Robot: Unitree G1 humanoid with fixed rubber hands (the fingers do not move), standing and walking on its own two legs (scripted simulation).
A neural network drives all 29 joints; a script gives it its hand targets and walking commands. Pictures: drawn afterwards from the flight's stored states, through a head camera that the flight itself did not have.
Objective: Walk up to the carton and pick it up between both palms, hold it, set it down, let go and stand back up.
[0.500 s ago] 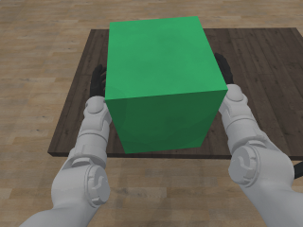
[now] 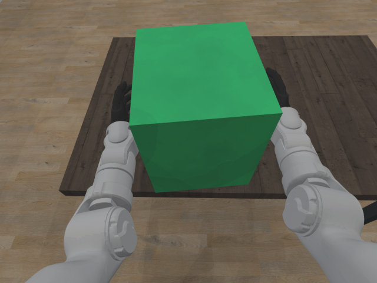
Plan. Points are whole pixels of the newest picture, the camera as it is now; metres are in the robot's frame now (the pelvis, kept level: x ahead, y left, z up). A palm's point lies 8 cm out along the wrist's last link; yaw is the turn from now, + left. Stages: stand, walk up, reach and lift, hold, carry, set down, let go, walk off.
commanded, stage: reach and lift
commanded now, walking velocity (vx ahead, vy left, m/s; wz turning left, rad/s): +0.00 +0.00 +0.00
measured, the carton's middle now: (197, 113) +0.48 +0.03 +0.05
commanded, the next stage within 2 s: none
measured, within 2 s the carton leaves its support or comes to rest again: leaves its support in 0.60 s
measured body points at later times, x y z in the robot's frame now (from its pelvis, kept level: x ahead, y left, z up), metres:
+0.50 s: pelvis -0.02 +0.00 +0.00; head +0.03 +0.00 +0.45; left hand +0.40 +0.20 +0.08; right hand +0.45 -0.13 +0.10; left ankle -0.01 +0.14 -0.74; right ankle -0.02 -0.08 -0.74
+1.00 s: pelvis -0.04 +0.00 +0.00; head -0.03 +0.00 +0.45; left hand +0.39 +0.19 +0.13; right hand +0.42 -0.14 +0.13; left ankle -0.01 +0.14 -0.74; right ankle -0.02 -0.08 -0.74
